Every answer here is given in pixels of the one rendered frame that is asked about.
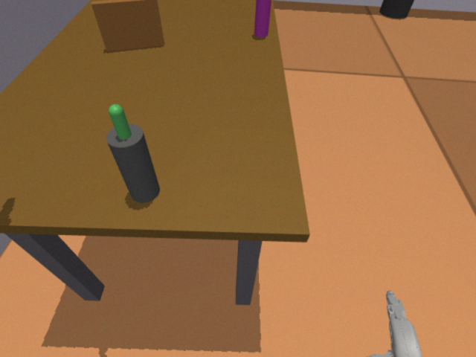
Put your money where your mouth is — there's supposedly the table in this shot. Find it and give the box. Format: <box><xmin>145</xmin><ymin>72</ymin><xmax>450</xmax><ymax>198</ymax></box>
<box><xmin>0</xmin><ymin>0</ymin><xmax>310</xmax><ymax>305</ymax></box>

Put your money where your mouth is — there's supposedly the right robot hand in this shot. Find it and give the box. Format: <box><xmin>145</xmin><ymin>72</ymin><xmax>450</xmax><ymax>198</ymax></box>
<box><xmin>368</xmin><ymin>291</ymin><xmax>422</xmax><ymax>357</ymax></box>

